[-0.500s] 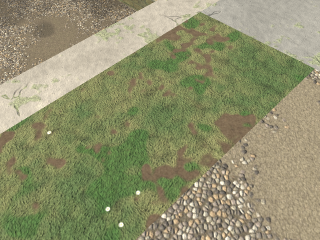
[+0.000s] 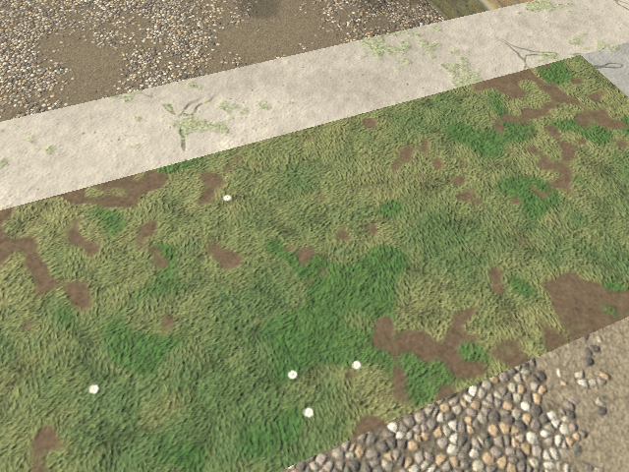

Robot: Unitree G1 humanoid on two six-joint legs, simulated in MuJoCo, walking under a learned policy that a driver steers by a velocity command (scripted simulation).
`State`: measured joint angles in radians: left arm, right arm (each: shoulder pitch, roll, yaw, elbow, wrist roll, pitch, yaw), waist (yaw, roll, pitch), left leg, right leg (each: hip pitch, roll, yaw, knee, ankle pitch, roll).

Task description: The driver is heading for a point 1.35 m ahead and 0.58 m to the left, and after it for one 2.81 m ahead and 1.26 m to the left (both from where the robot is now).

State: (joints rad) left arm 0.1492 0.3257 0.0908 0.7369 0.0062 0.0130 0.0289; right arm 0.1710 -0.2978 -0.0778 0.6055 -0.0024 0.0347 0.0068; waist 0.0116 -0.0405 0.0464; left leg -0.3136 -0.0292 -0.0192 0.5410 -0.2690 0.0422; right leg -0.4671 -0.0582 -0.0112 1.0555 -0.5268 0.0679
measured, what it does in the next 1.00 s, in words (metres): steps on the spot, turning left: right foot, then left foot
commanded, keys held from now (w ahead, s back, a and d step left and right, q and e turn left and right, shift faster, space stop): q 0.90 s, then no key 0.10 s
